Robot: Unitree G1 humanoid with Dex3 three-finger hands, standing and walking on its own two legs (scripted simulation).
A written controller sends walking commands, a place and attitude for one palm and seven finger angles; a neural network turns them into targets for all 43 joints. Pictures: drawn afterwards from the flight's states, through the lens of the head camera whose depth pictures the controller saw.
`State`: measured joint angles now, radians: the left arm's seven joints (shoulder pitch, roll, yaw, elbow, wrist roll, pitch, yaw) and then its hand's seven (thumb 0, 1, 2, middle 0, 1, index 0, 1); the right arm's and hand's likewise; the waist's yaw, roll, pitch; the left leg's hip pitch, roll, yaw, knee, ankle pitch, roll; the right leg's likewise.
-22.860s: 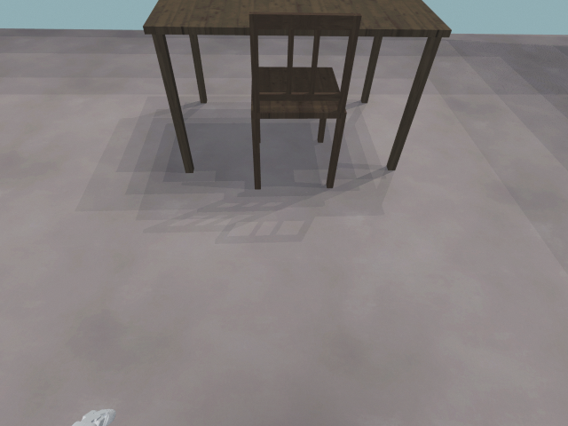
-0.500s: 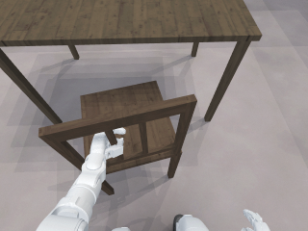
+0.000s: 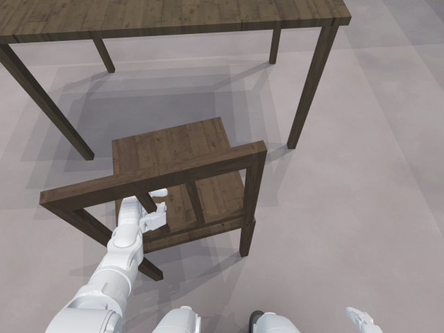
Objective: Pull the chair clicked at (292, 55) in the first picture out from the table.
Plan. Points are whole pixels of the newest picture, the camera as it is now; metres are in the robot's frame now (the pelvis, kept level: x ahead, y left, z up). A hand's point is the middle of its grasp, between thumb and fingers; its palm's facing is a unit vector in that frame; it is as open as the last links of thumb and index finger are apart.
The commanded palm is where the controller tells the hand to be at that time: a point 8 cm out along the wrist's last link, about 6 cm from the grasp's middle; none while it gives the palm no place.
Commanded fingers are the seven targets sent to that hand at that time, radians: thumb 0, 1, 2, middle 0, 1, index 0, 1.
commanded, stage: step backward, pulling the chair out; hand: left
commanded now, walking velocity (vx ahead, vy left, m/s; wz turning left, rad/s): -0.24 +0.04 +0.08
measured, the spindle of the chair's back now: (154, 213) +0.36 +0.16 -0.11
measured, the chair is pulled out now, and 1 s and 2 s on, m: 0.47 0.68 0.68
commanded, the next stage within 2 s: stop walking, hand still on the chair in 0.12 s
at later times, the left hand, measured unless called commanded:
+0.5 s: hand (141, 312) +0.16 +0.15 -0.07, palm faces +0.06 -0.99 -0.15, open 5.3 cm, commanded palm +0.14 +0.20 -0.07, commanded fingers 0.00 0.90 0.90 -0.50 -1.45 -0.50 -1.45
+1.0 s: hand out of the picture +0.13 +0.15 -0.07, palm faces -0.03 -0.99 -0.15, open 5.3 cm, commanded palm +0.11 +0.20 -0.07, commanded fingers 0.00 0.90 0.90 -0.50 -1.45 -0.50 -1.45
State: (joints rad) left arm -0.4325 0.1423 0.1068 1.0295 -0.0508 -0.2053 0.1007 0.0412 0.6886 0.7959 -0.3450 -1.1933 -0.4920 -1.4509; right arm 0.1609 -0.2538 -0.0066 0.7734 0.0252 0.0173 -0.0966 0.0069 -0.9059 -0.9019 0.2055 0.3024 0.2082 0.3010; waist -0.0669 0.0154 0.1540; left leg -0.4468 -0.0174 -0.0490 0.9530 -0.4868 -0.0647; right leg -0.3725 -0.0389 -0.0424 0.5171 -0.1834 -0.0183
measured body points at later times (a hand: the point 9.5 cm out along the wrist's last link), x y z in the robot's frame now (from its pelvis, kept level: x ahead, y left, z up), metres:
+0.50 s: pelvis -0.12 +0.00 +0.00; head -0.07 -0.01 +0.45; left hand +0.15 +0.20 -0.06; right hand -0.02 -0.21 -0.14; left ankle -0.12 +0.16 -0.74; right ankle -0.11 -0.10 -0.74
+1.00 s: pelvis -0.12 +0.03 +0.00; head -0.10 +0.03 +0.45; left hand +0.13 +0.20 -0.06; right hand +0.01 -0.20 -0.11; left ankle -0.12 +0.15 -0.74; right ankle -0.11 -0.10 -0.74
